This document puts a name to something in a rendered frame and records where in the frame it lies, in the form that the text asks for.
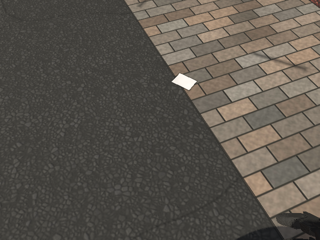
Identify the right robot hand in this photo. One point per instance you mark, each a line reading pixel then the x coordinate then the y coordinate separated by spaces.
pixel 307 222

